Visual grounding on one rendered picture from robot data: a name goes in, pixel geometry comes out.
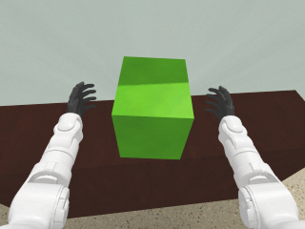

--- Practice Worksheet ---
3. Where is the carton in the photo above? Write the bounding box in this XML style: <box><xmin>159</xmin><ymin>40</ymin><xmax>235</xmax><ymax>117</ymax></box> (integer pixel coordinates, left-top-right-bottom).
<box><xmin>112</xmin><ymin>56</ymin><xmax>194</xmax><ymax>160</ymax></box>

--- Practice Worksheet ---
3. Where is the left robot forearm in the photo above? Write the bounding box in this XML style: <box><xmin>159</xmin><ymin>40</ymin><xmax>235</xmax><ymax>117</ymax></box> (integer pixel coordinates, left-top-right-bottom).
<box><xmin>8</xmin><ymin>113</ymin><xmax>83</xmax><ymax>224</ymax></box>

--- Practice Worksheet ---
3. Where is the robot left upper arm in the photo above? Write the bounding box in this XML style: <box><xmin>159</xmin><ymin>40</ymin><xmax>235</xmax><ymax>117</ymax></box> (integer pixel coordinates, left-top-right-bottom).
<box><xmin>0</xmin><ymin>182</ymin><xmax>70</xmax><ymax>229</ymax></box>

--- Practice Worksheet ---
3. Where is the left robot hand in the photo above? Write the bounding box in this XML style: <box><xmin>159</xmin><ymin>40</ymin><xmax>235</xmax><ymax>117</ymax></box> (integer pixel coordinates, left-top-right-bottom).
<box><xmin>66</xmin><ymin>81</ymin><xmax>97</xmax><ymax>119</ymax></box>

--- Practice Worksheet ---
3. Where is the pedestal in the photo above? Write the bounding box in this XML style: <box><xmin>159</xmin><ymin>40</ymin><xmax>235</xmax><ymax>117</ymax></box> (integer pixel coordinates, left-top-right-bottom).
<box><xmin>0</xmin><ymin>90</ymin><xmax>305</xmax><ymax>219</ymax></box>

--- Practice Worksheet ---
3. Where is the robot right upper arm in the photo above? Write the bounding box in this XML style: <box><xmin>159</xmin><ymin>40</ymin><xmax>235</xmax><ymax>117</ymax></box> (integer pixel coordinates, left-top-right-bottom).
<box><xmin>238</xmin><ymin>182</ymin><xmax>305</xmax><ymax>229</ymax></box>

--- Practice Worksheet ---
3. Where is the right robot hand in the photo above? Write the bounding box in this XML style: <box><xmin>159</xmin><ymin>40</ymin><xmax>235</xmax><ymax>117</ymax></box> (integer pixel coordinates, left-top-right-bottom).
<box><xmin>204</xmin><ymin>86</ymin><xmax>235</xmax><ymax>123</ymax></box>

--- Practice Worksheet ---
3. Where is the right robot forearm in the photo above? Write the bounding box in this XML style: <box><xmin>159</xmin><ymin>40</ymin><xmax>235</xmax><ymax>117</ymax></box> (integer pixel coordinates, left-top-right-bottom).
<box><xmin>218</xmin><ymin>115</ymin><xmax>299</xmax><ymax>219</ymax></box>

